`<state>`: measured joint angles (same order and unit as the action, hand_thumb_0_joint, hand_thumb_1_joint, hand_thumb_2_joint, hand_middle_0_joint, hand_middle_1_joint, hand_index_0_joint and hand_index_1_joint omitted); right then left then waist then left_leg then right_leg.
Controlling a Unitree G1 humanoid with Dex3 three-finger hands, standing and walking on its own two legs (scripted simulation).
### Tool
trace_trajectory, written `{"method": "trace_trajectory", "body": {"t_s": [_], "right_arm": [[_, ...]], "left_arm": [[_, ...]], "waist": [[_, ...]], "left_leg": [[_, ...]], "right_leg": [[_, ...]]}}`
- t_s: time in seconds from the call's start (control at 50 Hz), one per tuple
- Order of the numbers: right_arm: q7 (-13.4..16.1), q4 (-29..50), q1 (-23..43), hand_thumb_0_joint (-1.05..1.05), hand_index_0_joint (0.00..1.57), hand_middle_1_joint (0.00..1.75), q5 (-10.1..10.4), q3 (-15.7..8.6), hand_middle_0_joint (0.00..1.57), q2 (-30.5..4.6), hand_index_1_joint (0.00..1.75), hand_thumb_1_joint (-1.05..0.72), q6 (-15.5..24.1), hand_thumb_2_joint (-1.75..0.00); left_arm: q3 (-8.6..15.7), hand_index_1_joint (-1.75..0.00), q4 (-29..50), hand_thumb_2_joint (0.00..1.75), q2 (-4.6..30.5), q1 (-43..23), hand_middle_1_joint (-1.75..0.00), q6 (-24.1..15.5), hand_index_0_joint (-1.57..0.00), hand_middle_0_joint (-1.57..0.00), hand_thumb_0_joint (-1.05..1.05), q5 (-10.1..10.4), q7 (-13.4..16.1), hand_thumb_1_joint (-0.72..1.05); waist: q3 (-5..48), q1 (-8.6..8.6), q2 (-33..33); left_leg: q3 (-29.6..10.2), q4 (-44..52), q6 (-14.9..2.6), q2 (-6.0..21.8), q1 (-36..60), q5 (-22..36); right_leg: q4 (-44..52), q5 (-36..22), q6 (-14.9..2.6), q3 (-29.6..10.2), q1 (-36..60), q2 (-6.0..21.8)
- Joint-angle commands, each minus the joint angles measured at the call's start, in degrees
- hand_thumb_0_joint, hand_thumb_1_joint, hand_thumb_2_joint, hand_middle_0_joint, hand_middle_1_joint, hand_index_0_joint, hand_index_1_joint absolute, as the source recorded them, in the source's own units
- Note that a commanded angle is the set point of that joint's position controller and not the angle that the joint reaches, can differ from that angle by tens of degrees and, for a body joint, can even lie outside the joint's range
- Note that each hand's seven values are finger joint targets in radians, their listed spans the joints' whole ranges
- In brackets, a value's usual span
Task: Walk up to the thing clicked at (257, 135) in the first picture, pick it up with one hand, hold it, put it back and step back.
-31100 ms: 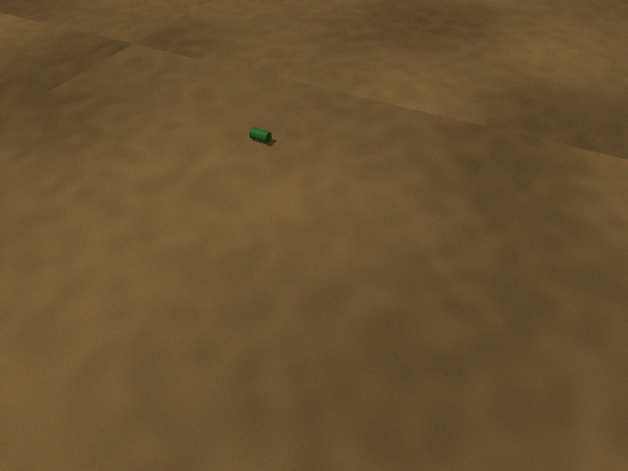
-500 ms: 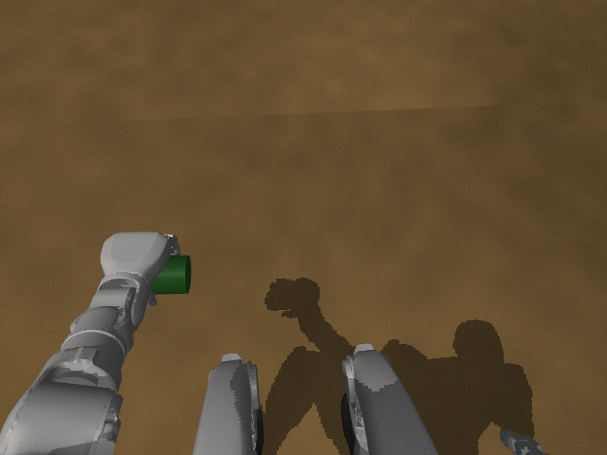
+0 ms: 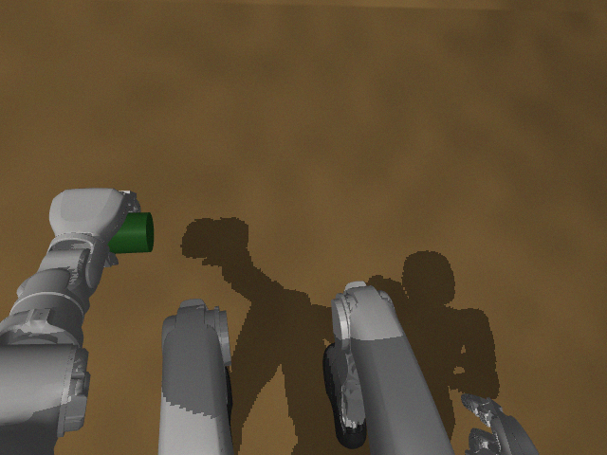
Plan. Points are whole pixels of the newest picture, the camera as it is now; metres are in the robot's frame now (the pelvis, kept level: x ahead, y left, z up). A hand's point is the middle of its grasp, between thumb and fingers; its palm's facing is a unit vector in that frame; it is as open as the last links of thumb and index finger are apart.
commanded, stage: crouch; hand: left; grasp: from above
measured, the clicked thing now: (113, 233) +0.43 +0.25 -0.20
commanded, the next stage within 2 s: lower in 0.62 s
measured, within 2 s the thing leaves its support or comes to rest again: rests again in 1.84 s
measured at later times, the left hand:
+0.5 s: hand (121, 241) +0.43 +0.26 -0.26, palm faces -0.48 -0.01 -0.88, open 8.8 cm
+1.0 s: hand (131, 244) +0.43 +0.26 -0.31, palm faces -0.51 -0.04 -0.86, open 8.8 cm
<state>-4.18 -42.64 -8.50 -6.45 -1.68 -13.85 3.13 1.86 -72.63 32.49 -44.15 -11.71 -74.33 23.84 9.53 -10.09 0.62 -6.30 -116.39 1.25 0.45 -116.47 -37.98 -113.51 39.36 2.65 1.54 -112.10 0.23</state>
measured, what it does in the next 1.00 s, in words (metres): lowers itself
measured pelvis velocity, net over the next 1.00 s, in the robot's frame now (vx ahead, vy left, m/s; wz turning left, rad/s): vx -0.01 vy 0.00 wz -0.06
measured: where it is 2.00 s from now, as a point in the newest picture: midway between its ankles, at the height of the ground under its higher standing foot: (283, 422)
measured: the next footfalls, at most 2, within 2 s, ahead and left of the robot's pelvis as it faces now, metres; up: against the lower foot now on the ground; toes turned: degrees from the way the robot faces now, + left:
none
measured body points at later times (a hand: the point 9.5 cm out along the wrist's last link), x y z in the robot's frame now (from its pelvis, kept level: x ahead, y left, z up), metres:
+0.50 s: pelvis -0.01 +0.00 -0.07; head +0.23 +0.05 +0.31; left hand +0.45 +0.26 -0.21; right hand +0.04 -0.28 -0.18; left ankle +0.07 +0.13 -0.41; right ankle +0.08 -0.14 -0.41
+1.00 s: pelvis -0.01 +0.00 -0.11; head +0.24 +0.05 +0.26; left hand +0.45 +0.26 -0.26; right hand +0.04 -0.29 -0.22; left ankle +0.07 +0.13 -0.41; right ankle +0.08 -0.14 -0.41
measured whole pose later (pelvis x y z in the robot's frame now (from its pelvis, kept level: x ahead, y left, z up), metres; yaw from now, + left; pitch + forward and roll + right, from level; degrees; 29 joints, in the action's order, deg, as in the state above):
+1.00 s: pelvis -0.01 +0.00 -0.11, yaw -4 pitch +34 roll -7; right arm -7.8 -44.3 -6.6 -9.3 2.1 -15.3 3.4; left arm 6.3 -84.8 41.7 -52.3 -16.3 -76.0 25.4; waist 1.7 -13.4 -2.1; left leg -9.8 -137.5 2.4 0.4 -132.7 -39.5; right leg -133.3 39.8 3.2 2.7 -128.3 -2.1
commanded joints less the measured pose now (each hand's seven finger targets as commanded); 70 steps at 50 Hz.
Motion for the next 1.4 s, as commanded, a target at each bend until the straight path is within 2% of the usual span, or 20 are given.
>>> {"method": "trace_trajectory", "body": {"t_s": [0.0, 0.04, 0.12, 0.16, 0.22, 0.36, 0.38, 0.42, 0.44, 0.58, 0.7, 0.82, 0.84, 0.88, 1.04, 1.14, 1.26, 1.34, 1.36, 1.38], "right_arm": [[-0.02, 1.41, -11.59, 0.0, 0.2, 0.3, -0.48, -4.09, 0.2, -12.36, 0.3, -0.91, 0.78, -0.9], [-0.42, 1.43, -11.41, 0.0, 0.2, 0.3, -0.74, -3.96, 0.2, -12.21, 0.3, -0.91, 0.88, -0.9], [-0.94, 1.45, -11.33, 0.0, 0.2, 0.3, -0.74, -4.09, 0.2, -12.96, 0.3, -0.91, 0.79, -0.9], [-1.13, 1.56, -10.93, 0.0, 0.2, 0.3, -0.6, -4.21, 0.2, -12.82, 0.3, -0.91, 0.52, -0.9], [-1.52, 1.64, -11.26, 0.0, 0.2, 0.3, -0.8, -3.95, 0.2, -13.24, 0.3, -0.91, 0.48, -0.91], [-1.98, 0.63, -11.72, 0.0, 0.2, 0.3, -1.36, -3.94, 0.2, -13.87, 0.3, -0.91, 0.17, -0.9], [-1.98, 0.63, -11.13, 0.0, 0.2, 0.3, -1.18, -3.65, 0.2, -13.73, 0.3, -0.91, 0.16, -0.91], [-2.02, 0.38, -11.24, 0.0, 0.2, 0.3, -1.61, -3.9, 0.2, -14.01, 0.3, -0.91, 0.07, -0.9], [-1.99, 0.22, -11.1, 0.0, 0.2, 0.3, -1.58, -3.76, 0.2, -13.95, 0.3, -0.91, 0.15, -0.9], [-2.26, -0.69, -11.18, 0.0, 0.2, 0.3, -2.0, -3.15, 0.2, -14.41, 0.3, -0.91, 0.27, -0.9], [-2.28, -0.85, -11.28, 0.0, 0.2, 0.3, -1.99, -2.37, 0.2, -14.73, 0.3, -0.92, 0.38, -0.91], [-2.76, -1.43, -11.01, 0.0, 0.2, 0.3, -2.49, -0.76, 0.2, -14.68, 0.3, -0.91, 0.47, -0.9], [-2.72, -1.49, -10.53, 0.0, 0.2, 0.3, -2.46, -0.86, 0.2, -15.01, 0.3, -0.91, 0.52, -0.9], [-2.85, -1.7, -10.46, 0.0, 0.2, 0.3, -2.72, -0.49, 0.2, -14.97, 0.3, -0.91, 0.63, -0.9], [-2.97, -1.48, -9.0, 0.0, 0.2, 0.3, -3.7, -1.14, 0.2, -16.0, 0.3, -0.91, 0.25, -0.9], [-3.28, -1.68, -8.1, 0.0, 0.2, 0.3, -3.99, -1.09, 0.2, -16.13, 0.3, -0.91, 0.34, -0.9], [-3.87, -2.54, -8.81, 0.0, 0.2, 0.3, -4.65, 0.42, 0.2, -16.41, 0.3, -0.9, 1.24, -0.9], [-4.29, -2.22, -8.55, 0.0, 0.2, 0.3, -5.07, 1.2, 0.2, -17.14, 0.3, -0.9, 1.66, -0.9], [-4.47, -2.19, -8.68, 0.0, 0.2, 0.3, -5.43, 1.42, 0.2, -17.44, 0.3, -0.9, 1.87, -0.9], [-4.57, -2.35, -8.47, 0.0, 0.2, 0.3, -5.31, 1.64, 0.2, -17.0, 0.3, -0.9, 1.85, -0.89]], "left_arm": [[4.13, -0.44, 7.8, 0.66, 16.22, -20.35, -0.43, 0.65, -1.16, -1.17, 0.0, 0.84, 3.98, 0.77], [2.92, -0.47, 6.86, 0.69, 14.56, -20.63, -0.46, 1.14, -1.17, -1.17, 0.0, 1.0, 3.59, 0.79], [3.21, -0.46, 5.21, 0.66, 15.57, -20.6, -0.45, 1.12, -1.16, -1.17, 0.0, 1.71, 2.21, 0.79], [3.61, -0.45, 5.76, 0.65, 16.9, -20.91, -0.45, 0.8, -1.16, -1.16, 0.0, 1.97, 1.55, 0.79], [4.04, -0.46, 5.59, 0.64, 17.14, -20.94, -0.47, 0.06, -1.17, -1.16, 0.0, 1.93, 1.28, 0.8], [5.67, -0.45, 6.76, 0.62, 19.92, -23.44, -0.45, -2.14, -1.15, -1.15, 0.0, 0.75, 2.3, 0.79], [5.75, -0.44, 5.45, 0.62, 20.39, -22.42, -0.44, -1.96, -1.14, -1.14, 0.0, 0.79, 2.52, 0.77], [6.43, -0.44, 6.68, 0.62, 21.73, -25.22, -0.43, -2.67, -1.15, -1.15, 0.0, 0.39, 2.94, 0.77], [6.45, -0.43, 4.85, 0.59, 21.19, -23.4, -0.43, -2.6, -1.15, -1.14, 0.0, 0.52, 3.24, 0.77], [5.3, -0.45, 2.28, 0.64, 20.67, -25.06, -0.45, -2.39, -1.16, -1.17, 0.0, -0.18, 3.59, 0.79], [5.92, -0.45, 0.26, 0.64, 21.73, -25.04, -0.44, -2.31, -1.18, -1.18, 0.0, 0.55, 3.59, 0.8], [4.52, -0.41, -4.9, 0.64, 21.35, -24.91, -0.39, -3.22, -1.16, -1.19, 0.0, -0.16, 3.07, 0.75], [5.8, -0.41, -3.96, 0.63, 23.5, -26.09, -0.39, -3.68, -1.17, -1.19, 0.0, 0.05, 3.51, 0.78], [5.41, -0.41, -4.25, 0.62, 23.37, -26.03, -0.4, -4.35, -1.18, -1.19, 0.0, 0.05, 3.75, 0.79], [8.79, -0.37, -0.82, 0.56, 26.46, -25.21, -0.37, -5.71, -1.23, -1.23, 0.0, -1.72, 7.14, 0.87], [7.97, -0.38, -1.43, 0.56, 25.06, -25.45, -0.37, -4.47, -1.22, -1.23, 0.0, -2.04, 8.63, 0.86], [6.73, -0.34, -6.88, 0.54, 24.53, -26.04, -0.33, -3.34, -1.17, -1.18, 0.0, -1.69, 8.81, 0.8], [8.45, -0.35, -7.95, 0.55, 26.52, -24.0, -0.35, -3.66, -1.18, -1.18, 0.0, -0.96, 9.21, 0.82], [7.84, -0.36, -7.5, 0.54, 26.2, -25.41, -0.36, -3.94, -1.19, -1.19, 0.0, -1.05, 9.17, 0.83], [8.43, -0.36, -6.64, 0.54, 27.76, -25.22, -0.36, -4.35, -1.19, -1.19, 0.0, -1.44, 9.19, 0.84]], "waist": [[40.07, 0.27, 13.24], [39.12, -0.25, 14.02], [37.14, -1.03, 13.19], [38.77, -0.27, 12.86], [36.77, -0.71, 14.29], [37.23, -1.43, 15.22], [36.84, -0.62, 14.72], [38.07, -1.41, 15.1], [36.38, -0.92, 14.87], [35.91, -1.6, 16.4], [34.65, -1.78, 14.64], [31.75, -3.26, 11.86], [31.95, -2.72, 11.97], [32.18, -2.98, 11.95], [34.51, -2.59, 18.01], [32.89, -3.5, 20.27], [30.67, -5.72, 16.06], [30.02, -4.93, 16.58], [29.44, -5.88, 16.66], [30.78, -5.08, 17.01]], "left_leg": [[4.95, 9.37, -2.47, -0.62, 33.12, 13.43], [4.9, 8.6, -2.32, -0.56, 31.84, 13.14], [4.32, 6.86, -2.37, -0.47, 28.35, 12.47], [4.24, 5.6, -2.47, -0.29, 28.37, 12.72], [3.84, 4.96, -1.97, -0.38, 27.66, 12.31], [4.23, 1.36, -2.07, -0.34, 25.72, 11.9], [4.39, 1.17, -2.18, -0.32, 25.32, 11.34], [4.8, 0.07, -2.38, -0.4, 23.59, 10.0], [4.82, 0.18, -2.34, -0.44, 22.73, 9.08], [4.4, -1.37, -2.14, -0.51, 21.62, 8.3], [4.52, -3.22, -2.38, -0.68, 19.17, 8.16], [4.58, -6.69, -2.81, -0.75, 14.55, 9.0], [4.68, -7.28, -2.96, -0.65, 13.43, 8.98], [4.67, -8.12, -2.97, -0.69, 13.1, 9.37], [4.31, -9.27, -2.04, -0.45, 16.31, 9.71], [4.0, -9.53, -1.9, -0.36, 16.59, 9.35], [3.35, -12.65, -2.44, -0.2, 13.59, 10.83], [3.2, -13.51, -2.38, -0.21, 11.96, 11.58], [3.22, -14.24, -2.3, -0.24, 11.53, 11.82], [3.04, -13.93, -2.31, -0.04, 12.14, 11.78]], "right_leg": [[11.52, -15.65, -4.12, 3.37, 14.5, -1.48], [10.04, -15.48, -4.2, 3.6, 13.44, -1.46], [7.73, -15.25, -4.06, 4.31, 12.23, -1.65], [6.7, -15.39, -4.09, 4.4, 12.31, -2.04], [4.7, -14.65, -4.27, 4.71, 9.68, -1.71], [1.68, -14.78, -4.21, 4.89, 7.47, -1.9], [1.67, -14.32, -4.33, 4.81, 6.85, -2.14], [1.34, -13.57, -4.2, 4.7, 7.07, -2.26], [0.91, -12.43, -4.3, 4.87, 5.71, -2.15], [-1.85, -11.6, -4.53, 5.69, 2.83, -2.22], [-2.96, -11.84, -4.34, 5.87, 2.46, -2.26], [-4.14, -13.14, -3.84, 6.11, 3.4, -2.67], [-4.65, -13.32, -3.82, 6.13, 3.46, -2.86], [-5.12, -13.87, -3.66, 6.16, 4.23, -2.95], [-8.76, -13.59, -4.18, 7.44, 1.23, -3.29], [-10.1, -13.24, -4.08, 8.22, -1.43, -3.33], [-10.8, -15.73, -3.54, 8.43, -0.35, -3.72], [-11.41, -16.09, -3.54, 8.78, 1.31, -3.82], [-11.83, -16.31, -3.65, 9.06, 1.14, -3.87], [-11.77, -16.73, -3.64, 8.79, 2.08, -4.23]]}}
